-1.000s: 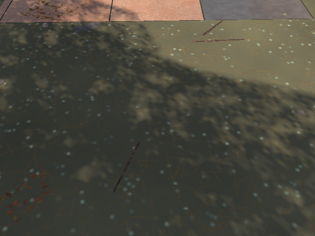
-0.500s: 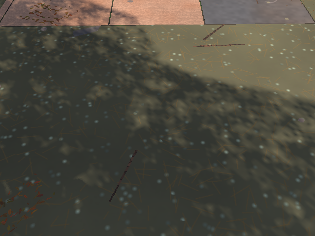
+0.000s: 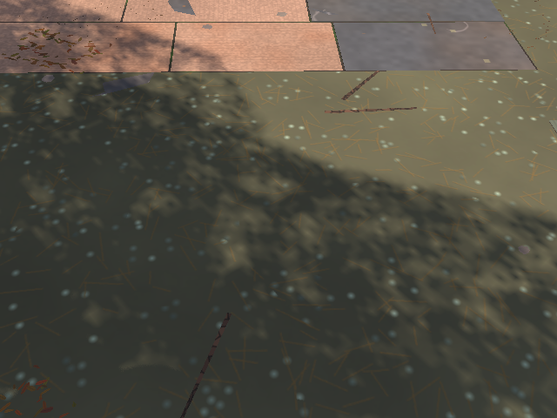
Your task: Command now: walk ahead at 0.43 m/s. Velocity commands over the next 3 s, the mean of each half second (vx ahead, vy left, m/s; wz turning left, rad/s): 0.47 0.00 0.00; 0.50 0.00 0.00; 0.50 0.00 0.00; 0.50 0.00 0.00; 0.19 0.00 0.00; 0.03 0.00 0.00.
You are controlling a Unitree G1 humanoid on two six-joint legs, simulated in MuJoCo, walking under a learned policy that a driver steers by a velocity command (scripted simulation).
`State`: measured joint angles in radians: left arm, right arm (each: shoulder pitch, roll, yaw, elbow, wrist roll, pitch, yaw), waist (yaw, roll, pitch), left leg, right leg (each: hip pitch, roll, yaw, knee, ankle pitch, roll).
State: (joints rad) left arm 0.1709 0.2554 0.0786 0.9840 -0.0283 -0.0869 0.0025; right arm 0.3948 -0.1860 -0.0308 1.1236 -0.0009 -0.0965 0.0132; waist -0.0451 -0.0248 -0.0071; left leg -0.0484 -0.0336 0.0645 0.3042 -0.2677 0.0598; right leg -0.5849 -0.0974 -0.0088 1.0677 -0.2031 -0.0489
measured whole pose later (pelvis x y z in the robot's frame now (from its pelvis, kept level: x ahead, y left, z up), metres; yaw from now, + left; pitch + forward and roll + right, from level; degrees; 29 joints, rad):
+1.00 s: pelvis +0.58 +0.00 -0.01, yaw +0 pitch +1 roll +0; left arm 0.25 0.27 0.06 0.98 -0.03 -0.09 0.01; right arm 0.20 -0.24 -0.06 0.95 0.00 -0.10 0.03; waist -0.01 -0.03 0.02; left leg -0.31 -0.03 0.07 0.43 -0.15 0.06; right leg -0.48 -0.08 0.02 1.18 -0.33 -0.05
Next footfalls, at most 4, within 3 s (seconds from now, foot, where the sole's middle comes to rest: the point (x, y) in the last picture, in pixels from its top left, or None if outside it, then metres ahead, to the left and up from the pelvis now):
0.28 right None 0.35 -0.15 -0.78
0.84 left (235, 364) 0.67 0.09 -0.78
1.38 right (319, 262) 0.98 -0.16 -0.78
1.92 left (239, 186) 1.30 0.08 -0.78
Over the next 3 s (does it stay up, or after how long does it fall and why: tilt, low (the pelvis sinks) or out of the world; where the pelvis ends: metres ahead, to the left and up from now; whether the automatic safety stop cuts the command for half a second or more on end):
stays up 1.34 -0.04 -0.01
